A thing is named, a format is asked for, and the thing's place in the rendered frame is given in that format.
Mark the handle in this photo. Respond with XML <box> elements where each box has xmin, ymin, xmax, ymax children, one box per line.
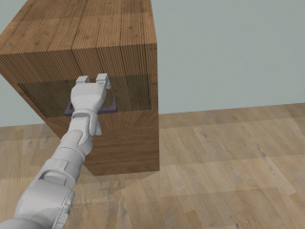
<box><xmin>64</xmin><ymin>95</ymin><xmax>117</xmax><ymax>117</ymax></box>

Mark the drawer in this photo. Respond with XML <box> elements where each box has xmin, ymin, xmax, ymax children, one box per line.
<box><xmin>20</xmin><ymin>73</ymin><xmax>152</xmax><ymax>118</ymax></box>

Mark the robot left forearm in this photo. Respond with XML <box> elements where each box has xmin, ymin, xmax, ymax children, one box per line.
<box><xmin>14</xmin><ymin>109</ymin><xmax>98</xmax><ymax>218</ymax></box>

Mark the left robot upper arm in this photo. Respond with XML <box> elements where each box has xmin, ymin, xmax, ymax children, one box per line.
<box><xmin>0</xmin><ymin>178</ymin><xmax>75</xmax><ymax>229</ymax></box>

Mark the robot left hand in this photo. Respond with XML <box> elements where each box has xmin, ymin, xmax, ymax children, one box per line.
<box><xmin>71</xmin><ymin>73</ymin><xmax>112</xmax><ymax>135</ymax></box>

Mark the cabinet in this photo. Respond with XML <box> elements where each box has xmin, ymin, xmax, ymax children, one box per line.
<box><xmin>0</xmin><ymin>0</ymin><xmax>160</xmax><ymax>177</ymax></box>

